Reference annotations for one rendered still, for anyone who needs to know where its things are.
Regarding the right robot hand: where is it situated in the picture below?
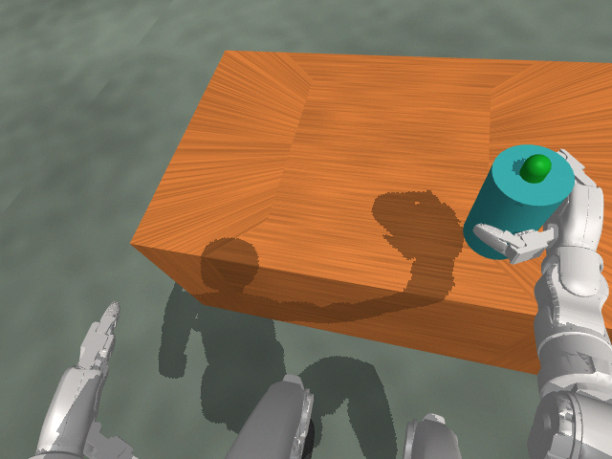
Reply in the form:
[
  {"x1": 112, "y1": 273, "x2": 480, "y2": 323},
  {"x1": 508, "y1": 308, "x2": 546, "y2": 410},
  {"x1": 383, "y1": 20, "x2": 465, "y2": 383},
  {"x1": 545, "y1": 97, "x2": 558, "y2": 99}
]
[{"x1": 473, "y1": 149, "x2": 603, "y2": 265}]

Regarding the bottle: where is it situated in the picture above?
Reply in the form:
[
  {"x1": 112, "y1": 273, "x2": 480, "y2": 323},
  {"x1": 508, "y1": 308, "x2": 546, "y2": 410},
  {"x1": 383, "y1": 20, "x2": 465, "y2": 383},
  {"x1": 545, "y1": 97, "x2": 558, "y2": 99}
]
[{"x1": 463, "y1": 144, "x2": 575, "y2": 260}]

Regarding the left robot hand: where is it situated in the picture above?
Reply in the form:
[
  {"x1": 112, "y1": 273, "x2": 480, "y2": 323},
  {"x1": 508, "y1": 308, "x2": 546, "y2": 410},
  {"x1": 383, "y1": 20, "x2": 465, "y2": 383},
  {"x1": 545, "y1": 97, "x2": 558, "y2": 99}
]
[{"x1": 35, "y1": 301, "x2": 139, "y2": 459}]

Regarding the right robot arm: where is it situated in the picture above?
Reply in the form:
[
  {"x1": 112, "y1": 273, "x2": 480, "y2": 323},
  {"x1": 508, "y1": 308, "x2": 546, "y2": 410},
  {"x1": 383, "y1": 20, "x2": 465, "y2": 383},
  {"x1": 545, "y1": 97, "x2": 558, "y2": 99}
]
[{"x1": 527, "y1": 246, "x2": 612, "y2": 459}]

